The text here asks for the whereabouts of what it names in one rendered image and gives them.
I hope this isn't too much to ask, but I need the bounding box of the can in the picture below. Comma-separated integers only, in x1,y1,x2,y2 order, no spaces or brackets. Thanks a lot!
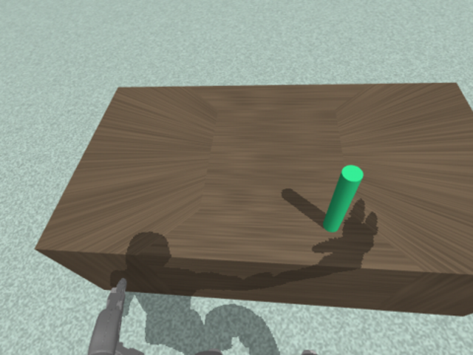
323,165,364,232

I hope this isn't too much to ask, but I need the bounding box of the left robot hand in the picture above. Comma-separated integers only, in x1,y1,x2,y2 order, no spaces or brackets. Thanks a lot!
87,278,144,355

